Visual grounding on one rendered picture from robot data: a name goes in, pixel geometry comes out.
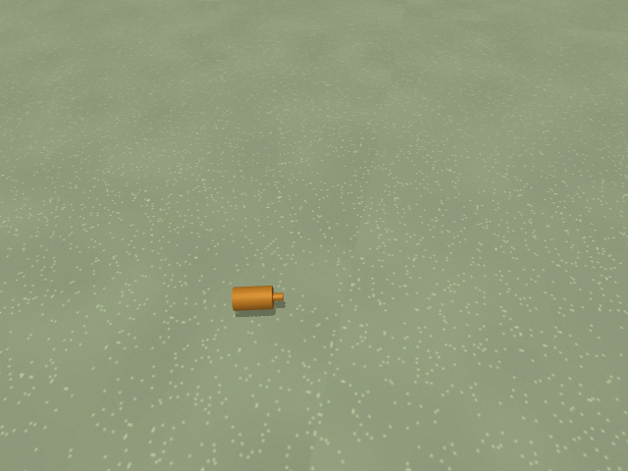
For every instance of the bottle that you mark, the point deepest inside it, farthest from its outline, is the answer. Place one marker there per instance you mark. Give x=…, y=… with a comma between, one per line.
x=255, y=298

